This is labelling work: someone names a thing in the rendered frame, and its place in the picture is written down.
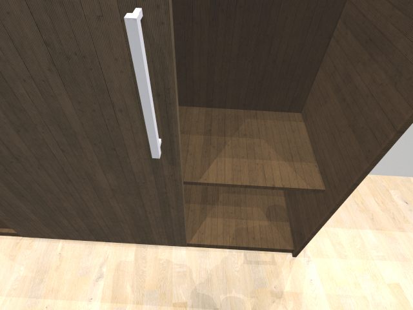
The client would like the handle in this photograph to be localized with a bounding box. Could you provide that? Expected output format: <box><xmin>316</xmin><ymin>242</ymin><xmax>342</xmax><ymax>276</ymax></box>
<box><xmin>124</xmin><ymin>8</ymin><xmax>161</xmax><ymax>159</ymax></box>

